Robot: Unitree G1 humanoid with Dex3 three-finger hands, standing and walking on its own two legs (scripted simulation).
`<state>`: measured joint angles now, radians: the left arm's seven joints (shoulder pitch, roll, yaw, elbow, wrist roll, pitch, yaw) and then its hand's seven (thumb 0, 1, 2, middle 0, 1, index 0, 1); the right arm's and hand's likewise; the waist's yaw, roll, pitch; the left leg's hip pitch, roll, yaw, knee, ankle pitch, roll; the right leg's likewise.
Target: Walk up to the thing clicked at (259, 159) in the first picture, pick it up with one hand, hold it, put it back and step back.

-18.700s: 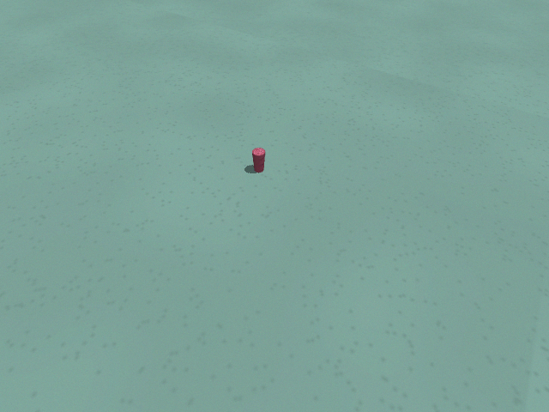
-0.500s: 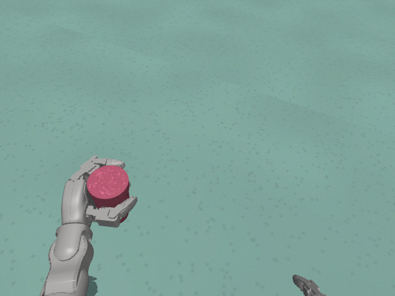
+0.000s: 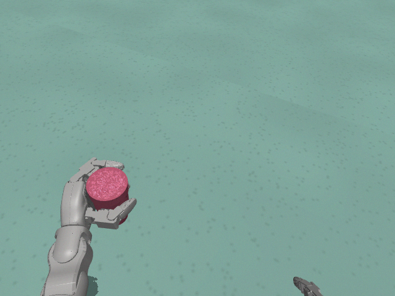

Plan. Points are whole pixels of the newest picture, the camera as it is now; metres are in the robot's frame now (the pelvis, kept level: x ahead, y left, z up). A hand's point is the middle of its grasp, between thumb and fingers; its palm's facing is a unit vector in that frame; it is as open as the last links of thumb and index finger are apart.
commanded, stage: hold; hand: left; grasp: from the side
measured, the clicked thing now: (111, 200) +0.33 +0.17 +0.03
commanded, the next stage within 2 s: crouch in 1.48 s
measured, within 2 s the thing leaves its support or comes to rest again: neither
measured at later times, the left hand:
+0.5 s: hand (112, 197) +0.32 +0.17 +0.05, palm faces +0.10 -0.99 +0.00, open 9.3 cm
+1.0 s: hand (114, 197) +0.32 +0.16 +0.05, palm faces +0.10 -0.99 +0.00, open 9.3 cm
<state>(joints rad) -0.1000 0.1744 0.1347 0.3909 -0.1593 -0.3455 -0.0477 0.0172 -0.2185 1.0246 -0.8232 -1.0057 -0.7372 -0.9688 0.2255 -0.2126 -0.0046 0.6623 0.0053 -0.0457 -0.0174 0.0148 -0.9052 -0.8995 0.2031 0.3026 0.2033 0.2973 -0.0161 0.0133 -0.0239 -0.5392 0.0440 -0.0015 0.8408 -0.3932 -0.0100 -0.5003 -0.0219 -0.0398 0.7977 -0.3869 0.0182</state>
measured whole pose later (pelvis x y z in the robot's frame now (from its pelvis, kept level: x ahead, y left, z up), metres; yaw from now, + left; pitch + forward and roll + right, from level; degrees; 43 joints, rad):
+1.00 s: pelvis +0.00 +0.00 +0.00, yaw +0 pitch +5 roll -1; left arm -0.10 0.17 0.14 0.40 -0.16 -0.35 -0.05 0.02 -0.22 1.02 -0.82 -1.01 -0.74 -0.97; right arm 0.22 -0.21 -0.01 0.66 0.01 -0.05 -0.02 0.01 -0.90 -0.90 0.20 0.30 0.20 0.30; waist -0.02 0.01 -0.02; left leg -0.54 0.04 0.00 0.83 -0.39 -0.01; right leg -0.50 -0.02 -0.04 0.79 -0.38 0.02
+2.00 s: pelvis -0.01 +0.00 -0.04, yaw +0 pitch +14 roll -2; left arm -0.19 0.18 0.20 0.63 -0.14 -0.55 -0.06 0.02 -0.22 1.03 -0.82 -1.02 -0.73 -0.98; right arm 0.20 -0.22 -0.03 0.66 -0.02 -0.06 0.02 0.01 -0.88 -0.90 0.20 0.30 0.20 0.30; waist -0.04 -0.01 -0.06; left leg -0.85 0.05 -0.02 1.07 -0.46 -0.01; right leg -0.81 -0.02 -0.04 1.04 -0.46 0.01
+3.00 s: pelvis -0.09 +0.00 -0.40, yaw -6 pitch +28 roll -6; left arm -0.63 0.42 0.50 1.12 -0.11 -0.81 -0.19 0.01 -0.24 1.05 -0.83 -1.02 -0.74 -0.98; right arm 0.07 -0.28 0.07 0.74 -0.13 -0.02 0.10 0.01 -0.90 -0.91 0.20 0.30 0.20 0.30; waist -0.13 -0.04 -0.05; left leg -2.22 0.04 -0.13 2.38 -0.66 -0.02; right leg -2.16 -0.01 -0.07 2.32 -0.66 0.01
